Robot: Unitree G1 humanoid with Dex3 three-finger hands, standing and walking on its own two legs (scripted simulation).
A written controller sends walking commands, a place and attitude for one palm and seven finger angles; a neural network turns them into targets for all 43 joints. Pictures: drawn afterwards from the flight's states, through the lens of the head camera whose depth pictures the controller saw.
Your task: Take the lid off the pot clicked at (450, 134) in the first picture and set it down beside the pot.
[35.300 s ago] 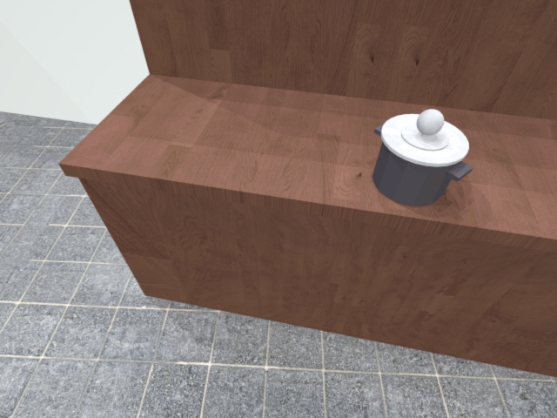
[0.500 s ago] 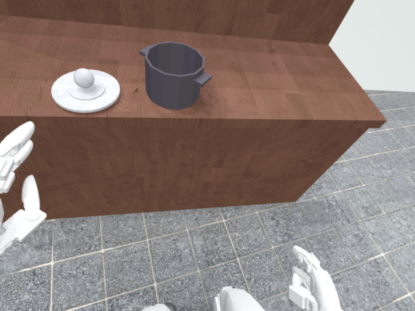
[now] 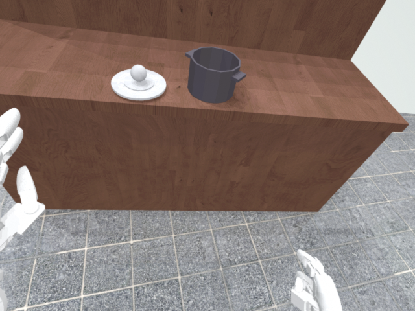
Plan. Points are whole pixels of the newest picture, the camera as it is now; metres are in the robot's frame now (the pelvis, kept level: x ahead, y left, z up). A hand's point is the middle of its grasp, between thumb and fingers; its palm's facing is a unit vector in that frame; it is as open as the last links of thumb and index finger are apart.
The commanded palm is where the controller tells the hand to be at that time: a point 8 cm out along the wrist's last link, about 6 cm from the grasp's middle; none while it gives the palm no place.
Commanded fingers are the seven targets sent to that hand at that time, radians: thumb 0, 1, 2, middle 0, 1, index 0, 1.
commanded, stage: stop stepping back and stand still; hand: left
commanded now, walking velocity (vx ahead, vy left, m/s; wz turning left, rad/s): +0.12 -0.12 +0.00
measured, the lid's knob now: (138, 73) +0.78 +0.26 +0.02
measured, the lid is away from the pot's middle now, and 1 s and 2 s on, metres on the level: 0.25 0.25 0.25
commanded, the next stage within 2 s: let the arm hang, fingers relaxed in 1.18 s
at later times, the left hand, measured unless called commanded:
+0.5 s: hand out of the picture +0.08 +0.19 -0.17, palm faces +0.18 -0.97 -0.15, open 7.2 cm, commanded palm none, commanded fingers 0.00 0.90 0.90 -0.20 -0.30 -0.20 -0.30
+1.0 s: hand out of the picture +0.08 +0.22 -0.14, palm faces +0.15 -0.96 -0.22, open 7.3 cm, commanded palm none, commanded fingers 0.00 0.90 0.90 -0.20 -0.30 -0.20 -0.30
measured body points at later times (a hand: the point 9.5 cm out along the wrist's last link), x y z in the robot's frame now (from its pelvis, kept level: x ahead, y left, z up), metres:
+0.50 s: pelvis +0.03 +0.00 +0.00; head +0.05 +0.03 +0.44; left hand +0.07 +0.24 -0.15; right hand +0.14 -0.24 -0.12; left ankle -0.01 +0.15 -0.71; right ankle +0.03 -0.11 -0.71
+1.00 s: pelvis +0.04 +0.03 +0.03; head +0.06 +0.04 +0.48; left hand +0.08 +0.28 -0.12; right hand +0.11 -0.19 -0.12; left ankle -0.01 +0.13 -0.71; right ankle +0.03 -0.11 -0.71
